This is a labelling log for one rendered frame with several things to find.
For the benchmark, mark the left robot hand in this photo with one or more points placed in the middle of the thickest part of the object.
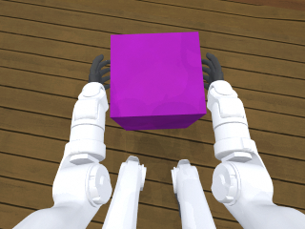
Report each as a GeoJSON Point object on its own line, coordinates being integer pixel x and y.
{"type": "Point", "coordinates": [96, 73]}

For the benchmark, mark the carton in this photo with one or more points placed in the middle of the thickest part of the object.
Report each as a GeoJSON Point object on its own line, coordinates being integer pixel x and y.
{"type": "Point", "coordinates": [156, 80]}

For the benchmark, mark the left robot thigh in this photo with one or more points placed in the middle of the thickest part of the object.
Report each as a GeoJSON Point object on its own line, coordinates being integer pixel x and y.
{"type": "Point", "coordinates": [122, 213]}

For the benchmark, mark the right robot forearm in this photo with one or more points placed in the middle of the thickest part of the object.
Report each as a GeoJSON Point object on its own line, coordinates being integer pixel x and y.
{"type": "Point", "coordinates": [230, 126]}

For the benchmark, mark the robot thigh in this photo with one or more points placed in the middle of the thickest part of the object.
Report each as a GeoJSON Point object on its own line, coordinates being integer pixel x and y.
{"type": "Point", "coordinates": [122, 213]}
{"type": "Point", "coordinates": [194, 208]}

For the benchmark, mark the left robot forearm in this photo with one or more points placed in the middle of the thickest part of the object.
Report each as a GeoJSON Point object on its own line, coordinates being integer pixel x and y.
{"type": "Point", "coordinates": [86, 143]}

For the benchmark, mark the left robot upper arm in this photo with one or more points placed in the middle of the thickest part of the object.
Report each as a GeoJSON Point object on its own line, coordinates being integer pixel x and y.
{"type": "Point", "coordinates": [78, 192]}

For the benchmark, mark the right robot hand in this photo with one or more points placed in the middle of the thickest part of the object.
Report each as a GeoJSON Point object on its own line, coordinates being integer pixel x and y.
{"type": "Point", "coordinates": [214, 71]}

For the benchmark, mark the right robot thigh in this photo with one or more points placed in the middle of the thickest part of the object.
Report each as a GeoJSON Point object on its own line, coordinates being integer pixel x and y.
{"type": "Point", "coordinates": [194, 208]}

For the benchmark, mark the right robot upper arm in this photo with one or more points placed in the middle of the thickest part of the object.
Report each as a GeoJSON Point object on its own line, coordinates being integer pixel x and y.
{"type": "Point", "coordinates": [246, 190]}

